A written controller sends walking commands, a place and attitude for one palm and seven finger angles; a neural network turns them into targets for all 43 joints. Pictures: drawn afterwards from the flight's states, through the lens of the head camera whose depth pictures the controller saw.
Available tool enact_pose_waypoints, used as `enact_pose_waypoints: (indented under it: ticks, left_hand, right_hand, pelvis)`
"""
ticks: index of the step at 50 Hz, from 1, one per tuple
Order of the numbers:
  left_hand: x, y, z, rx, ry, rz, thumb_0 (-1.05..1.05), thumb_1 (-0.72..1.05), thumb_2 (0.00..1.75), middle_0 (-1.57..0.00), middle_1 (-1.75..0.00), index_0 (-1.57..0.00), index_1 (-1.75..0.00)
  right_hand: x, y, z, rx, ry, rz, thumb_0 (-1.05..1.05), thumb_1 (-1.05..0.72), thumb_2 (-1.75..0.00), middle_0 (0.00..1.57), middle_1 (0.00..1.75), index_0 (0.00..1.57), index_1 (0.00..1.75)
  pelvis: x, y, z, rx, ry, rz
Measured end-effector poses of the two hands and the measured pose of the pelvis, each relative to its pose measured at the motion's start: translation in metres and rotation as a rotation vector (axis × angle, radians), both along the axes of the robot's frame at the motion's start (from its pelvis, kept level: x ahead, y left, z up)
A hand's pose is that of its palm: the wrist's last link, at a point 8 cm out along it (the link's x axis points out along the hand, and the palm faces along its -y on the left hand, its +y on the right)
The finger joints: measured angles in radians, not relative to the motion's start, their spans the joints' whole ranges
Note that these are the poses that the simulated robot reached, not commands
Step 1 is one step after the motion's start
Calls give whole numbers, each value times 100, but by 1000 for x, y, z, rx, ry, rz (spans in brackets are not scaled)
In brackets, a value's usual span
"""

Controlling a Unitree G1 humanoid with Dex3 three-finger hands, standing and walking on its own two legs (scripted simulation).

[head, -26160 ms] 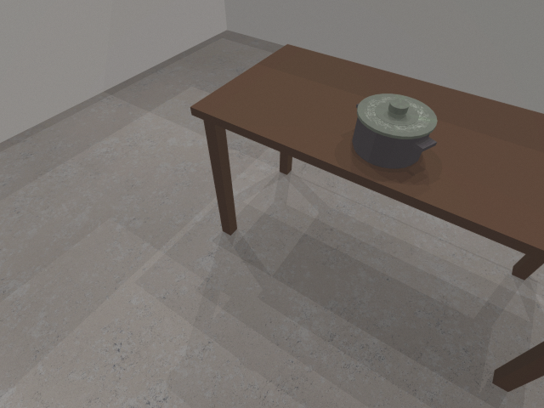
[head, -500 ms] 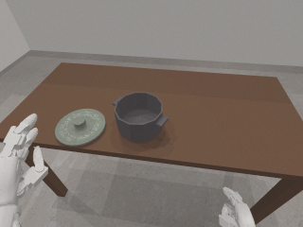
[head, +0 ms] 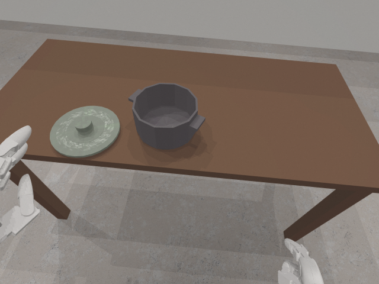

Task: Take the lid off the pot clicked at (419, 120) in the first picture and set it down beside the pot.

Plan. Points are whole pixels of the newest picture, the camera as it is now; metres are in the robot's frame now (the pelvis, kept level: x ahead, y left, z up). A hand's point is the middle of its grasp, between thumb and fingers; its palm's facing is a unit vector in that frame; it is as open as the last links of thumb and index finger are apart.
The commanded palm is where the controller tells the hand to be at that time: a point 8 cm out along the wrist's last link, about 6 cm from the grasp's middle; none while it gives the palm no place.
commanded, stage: step back with the hand held close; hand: left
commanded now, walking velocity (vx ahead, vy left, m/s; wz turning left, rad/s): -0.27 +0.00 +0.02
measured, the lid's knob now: (83, 124) +0.53 +0.35 -0.06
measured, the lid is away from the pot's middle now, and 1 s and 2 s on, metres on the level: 0.25 0.25 0.25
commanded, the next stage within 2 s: stop stepping back and stand still in 0.92 s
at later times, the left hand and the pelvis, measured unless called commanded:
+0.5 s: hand (3, 243) +0.14 +0.24 +0.17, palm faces +0.33 -0.82 -0.47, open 7.4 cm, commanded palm +0.08 +0.28 +0.18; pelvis -0.05 +0.01 -0.01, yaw -2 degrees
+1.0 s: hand out of the picture +0.03 +0.24 +0.17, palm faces +0.36 -0.81 -0.47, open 7.4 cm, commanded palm none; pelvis -0.15 +0.00 -0.02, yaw +3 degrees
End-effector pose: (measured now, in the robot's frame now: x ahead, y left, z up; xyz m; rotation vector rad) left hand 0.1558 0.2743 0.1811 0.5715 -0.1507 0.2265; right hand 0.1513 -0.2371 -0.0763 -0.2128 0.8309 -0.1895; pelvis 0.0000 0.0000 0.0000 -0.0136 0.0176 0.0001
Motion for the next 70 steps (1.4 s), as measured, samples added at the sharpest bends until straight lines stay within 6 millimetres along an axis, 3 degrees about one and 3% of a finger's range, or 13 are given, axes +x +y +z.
enact_pose_waypoints:
  ticks: [5, 15, 22, 31, 36, 45, 51, 54, 58, 61, 67, 70]
  left_hand:
    - [-15, 0, 4, 2, -51, 38, 2, 89, 90, -21, -30, -21, -30]
    - [-37, 5, -18, -87, -77, 15, 1, 89, 90, -21, -30, -21, -30]
    - [-47, 15, 3, -5, -142, 13, 2, 88, 90, -21, -30, -22, -30]
    - [-54, -8, -1, -28, -129, -110, 1, 89, 90, -20, -30, -21, -30]
    - [-80, -10, -6, -6, -97, -156, 1, 88, 90, -21, -30, -22, -30]
    - [-137, 4, 7, 48, -182, -62, 1, 88, 90, -21, -30, -22, -30]
    - [-173, 4, 7, 21, -226, -3, 1, 88, 90, -21, -30, -22, -30]
    - [-180, 9, -16, -62, -184, 31, 1, 89, 90, -21, -30, -21, -30]
    - [-196, 11, -26, -137, -202, 15, 1, 88, 90, -21, -30, -21, -30]
    - [-207, 11, -18, -105, -253, -22, 2, 88, 90, -21, -30, -21, -30]
    - [-226, 12, 11, -16, -247, -20, 2, 88, 90, -21, -30, -21, -30]
    - [-238, 10, 8, 10, -197, -8, 1, 89, 90, -21, -30, -21, -30]
  right_hand:
    - [-3, 6, -4, 33, -41, 16, 1, -91, -89, 20, 30, 20, 30]
    - [-27, 5, 2, -34, -48, 5, 1, -91, -89, 20, 30, 20, 30]
    - [-39, 17, 7, -24, -85, 22, 1, -91, -89, 20, 30, 20, 30]
    - [-66, 19, 1, 11, -60, 36, 1, -91, -89, 20, 30, 20, 30]
    - [-91, 6, 6, -26, -68, -2, 1, -90, -89, 20, 30, 20, 30]
    - [-126, -7, 5, -80, -85, 15, 1, -91, -89, 20, 30, 20, 30]
    - [-146, 0, 0, -46, -106, 48, 1, -91, -89, 20, 30, 20, 30]
    - [-159, 2, -7, -31, -86, 69, 1, -91, -89, 20, 30, 20, 30]
    - [-180, 9, 0, -43, -118, 21, 1, -91, -89, 20, 30, 20, 30]
    - [-195, 18, 2, -50, -164, 16, 1, -91, -89, 20, 30, 20, 30]
    - [-234, 37, 1, 62, -138, 16, 1, -91, -89, 20, 30, 20, 30]
    - [-249, 35, -9, 79, -90, 25, 1, -90, -89, 20, 30, 20, 30]
  pelvis:
    - [-12, -2, -4, -8, -1, 5]
    - [-35, 7, -11, -26, -3, 24]
    - [-46, 11, -8, -35, 21, 0]
    - [-83, 5, -6, -52, 27, -27]
    - [-102, 3, -10, -55, 17, -17]
    - [-133, 3, -16, -53, -5, 24]
    - [-158, -1, -18, -41, -31, 50]
    - [-170, 4, -22, -18, -54, 59]
    - [-182, 11, -28, -7, -36, 25]
    - [-201, 14, -31, 3, -53, 14]
    - [-221, 11, -15, -2, -31, 9]
    - [-231, 9, -15, -8, -21, 9]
